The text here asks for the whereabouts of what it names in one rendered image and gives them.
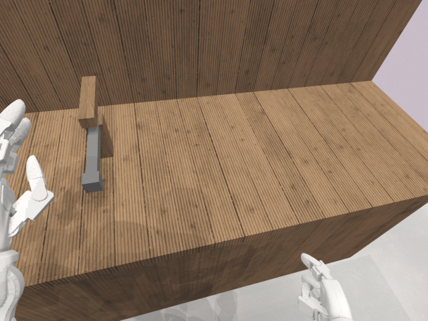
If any robot left hand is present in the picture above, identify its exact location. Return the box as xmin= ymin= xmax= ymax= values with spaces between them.
xmin=0 ymin=99 xmax=54 ymax=252

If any left robot forearm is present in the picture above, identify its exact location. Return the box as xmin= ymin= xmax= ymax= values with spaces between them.
xmin=0 ymin=249 xmax=25 ymax=321

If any tap lever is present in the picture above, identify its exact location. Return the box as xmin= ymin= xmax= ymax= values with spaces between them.
xmin=82 ymin=126 xmax=103 ymax=193

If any counter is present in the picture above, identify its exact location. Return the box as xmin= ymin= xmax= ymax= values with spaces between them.
xmin=0 ymin=0 xmax=428 ymax=321

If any robot right hand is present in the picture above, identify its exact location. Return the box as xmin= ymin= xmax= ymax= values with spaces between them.
xmin=298 ymin=253 xmax=352 ymax=321

